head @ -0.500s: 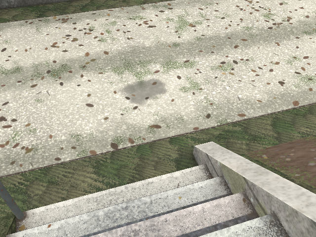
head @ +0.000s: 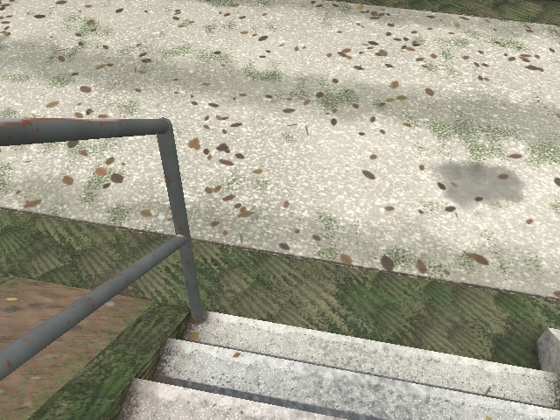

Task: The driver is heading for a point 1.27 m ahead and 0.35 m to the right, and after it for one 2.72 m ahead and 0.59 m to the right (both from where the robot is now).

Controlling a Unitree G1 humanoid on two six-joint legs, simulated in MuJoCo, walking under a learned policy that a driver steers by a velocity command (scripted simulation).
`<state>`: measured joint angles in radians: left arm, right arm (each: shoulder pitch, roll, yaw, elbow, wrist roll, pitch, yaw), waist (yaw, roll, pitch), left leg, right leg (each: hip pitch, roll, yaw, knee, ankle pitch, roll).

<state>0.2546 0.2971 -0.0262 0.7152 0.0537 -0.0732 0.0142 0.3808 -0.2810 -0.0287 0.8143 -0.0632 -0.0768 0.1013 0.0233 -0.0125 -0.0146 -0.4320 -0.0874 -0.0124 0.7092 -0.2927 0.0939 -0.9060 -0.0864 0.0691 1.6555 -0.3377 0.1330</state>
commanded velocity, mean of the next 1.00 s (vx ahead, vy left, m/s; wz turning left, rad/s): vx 0.00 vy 0.00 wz -0.43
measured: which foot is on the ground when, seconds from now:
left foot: down 0.00-0.40, up 0.42-0.98, down 1.00-1.00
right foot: up 0.00-0.16, down 0.18-1.00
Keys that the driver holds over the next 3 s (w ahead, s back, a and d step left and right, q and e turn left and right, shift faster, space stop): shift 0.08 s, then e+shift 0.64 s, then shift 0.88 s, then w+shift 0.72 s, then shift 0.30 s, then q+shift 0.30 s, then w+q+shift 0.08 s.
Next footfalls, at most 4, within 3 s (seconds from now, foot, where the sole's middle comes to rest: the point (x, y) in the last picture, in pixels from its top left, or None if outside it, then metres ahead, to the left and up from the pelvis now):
0.18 right None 0.08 -0.14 -0.75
1.00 left None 0.10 0.07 -0.75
1.40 right None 0.04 -0.14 -0.75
2.18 left None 0.18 0.03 -0.75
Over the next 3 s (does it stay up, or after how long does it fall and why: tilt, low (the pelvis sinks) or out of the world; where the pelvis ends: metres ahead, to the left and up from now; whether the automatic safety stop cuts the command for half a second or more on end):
stays up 0.41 -0.14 -0.29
